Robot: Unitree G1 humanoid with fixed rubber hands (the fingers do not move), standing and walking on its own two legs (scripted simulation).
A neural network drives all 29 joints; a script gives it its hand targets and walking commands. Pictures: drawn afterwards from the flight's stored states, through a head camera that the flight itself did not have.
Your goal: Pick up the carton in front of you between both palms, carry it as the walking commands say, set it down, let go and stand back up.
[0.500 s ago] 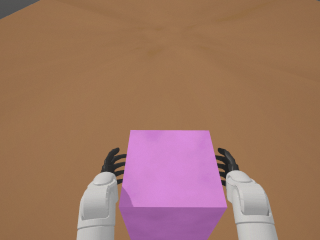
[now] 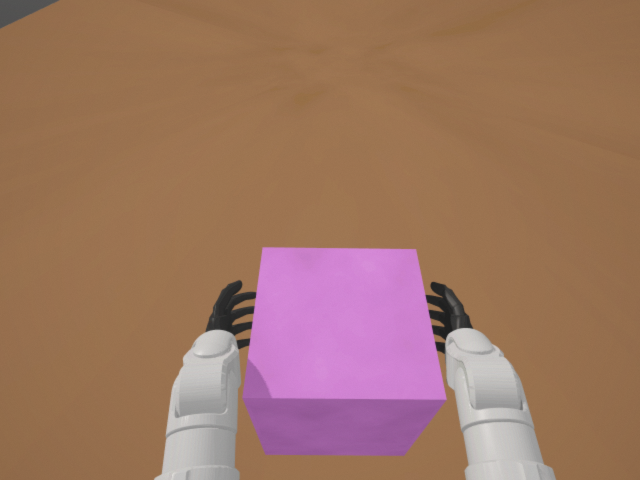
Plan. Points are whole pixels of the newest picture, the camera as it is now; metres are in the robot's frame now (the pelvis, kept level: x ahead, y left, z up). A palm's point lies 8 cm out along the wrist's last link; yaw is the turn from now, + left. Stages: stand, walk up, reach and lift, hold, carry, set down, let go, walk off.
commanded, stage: carry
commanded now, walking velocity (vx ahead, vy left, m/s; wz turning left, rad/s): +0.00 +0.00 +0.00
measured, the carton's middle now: (337, 356) +0.31 +0.00 -0.03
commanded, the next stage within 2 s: hold in 0.90 s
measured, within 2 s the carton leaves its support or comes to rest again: neither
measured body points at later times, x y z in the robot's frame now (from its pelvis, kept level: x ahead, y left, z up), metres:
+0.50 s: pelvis -0.02 +0.00 +0.00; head -0.04 +0.00 +0.45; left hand +0.29 +0.15 +0.04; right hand +0.28 -0.15 +0.03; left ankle +0.02 +0.11 -0.74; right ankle -0.02 -0.10 -0.74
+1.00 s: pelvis -0.03 +0.00 +0.01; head -0.05 +0.00 +0.46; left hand +0.28 +0.15 +0.05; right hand +0.26 -0.16 +0.04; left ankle +0.02 +0.12 -0.74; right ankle -0.02 -0.10 -0.74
